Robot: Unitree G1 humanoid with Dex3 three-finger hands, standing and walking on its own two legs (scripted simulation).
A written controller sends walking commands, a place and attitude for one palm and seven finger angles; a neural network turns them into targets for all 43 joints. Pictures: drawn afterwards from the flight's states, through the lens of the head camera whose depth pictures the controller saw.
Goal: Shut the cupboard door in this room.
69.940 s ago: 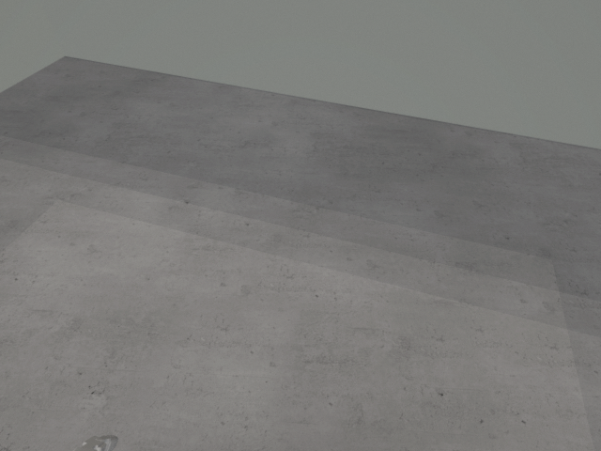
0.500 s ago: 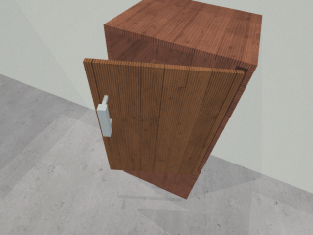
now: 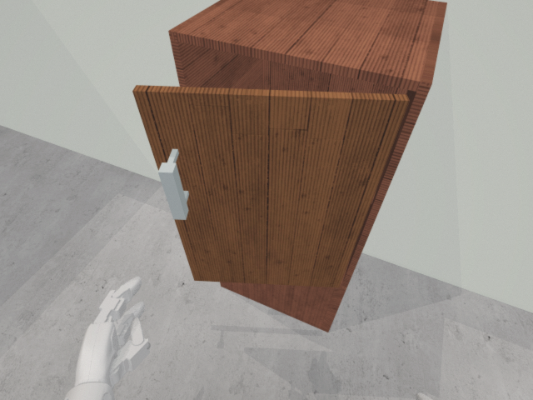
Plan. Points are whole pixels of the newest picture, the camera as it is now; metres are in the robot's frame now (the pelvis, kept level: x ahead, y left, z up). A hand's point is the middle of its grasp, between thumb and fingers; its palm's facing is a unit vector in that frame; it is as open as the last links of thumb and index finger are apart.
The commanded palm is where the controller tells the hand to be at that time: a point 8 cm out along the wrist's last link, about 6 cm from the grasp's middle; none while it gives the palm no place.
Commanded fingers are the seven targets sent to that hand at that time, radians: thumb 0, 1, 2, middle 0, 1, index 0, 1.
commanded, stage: raise the hand and make a fist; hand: left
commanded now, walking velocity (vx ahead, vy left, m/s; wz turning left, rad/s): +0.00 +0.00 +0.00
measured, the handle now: (177, 184) +0.47 +0.17 +0.05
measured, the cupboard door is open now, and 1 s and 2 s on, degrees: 21 21 21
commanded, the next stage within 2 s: bring the fist close to the handle in 1.72 s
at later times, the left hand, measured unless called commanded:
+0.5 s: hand (165, 350) +0.20 +0.15 -0.01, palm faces -0.09 -1.00 -0.04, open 4.8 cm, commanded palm +0.17 +0.21 +0.00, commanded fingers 0.00 0.90 0.90 -0.84 -1.00 -0.84 -1.00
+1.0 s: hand (141, 327) +0.22 +0.18 +0.03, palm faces -0.04 -1.00 -0.04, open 3.1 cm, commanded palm +0.20 +0.23 +0.04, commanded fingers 0.00 0.90 0.90 -1.30 -1.50 -1.30 -1.50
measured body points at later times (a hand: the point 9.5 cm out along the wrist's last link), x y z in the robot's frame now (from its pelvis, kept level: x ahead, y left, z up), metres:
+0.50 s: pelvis +0.00 -0.04 -0.07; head +0.06 -0.03 +0.38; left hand +0.20 +0.20 +0.00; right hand +0.21 -0.25 -0.14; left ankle +0.05 +0.07 -0.72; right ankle +0.00 -0.11 -0.72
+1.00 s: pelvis +0.01 +0.00 -0.04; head +0.05 +0.01 +0.41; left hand +0.22 +0.23 +0.04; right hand +0.19 -0.24 -0.10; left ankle +0.05 +0.07 -0.72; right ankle +0.00 -0.11 -0.72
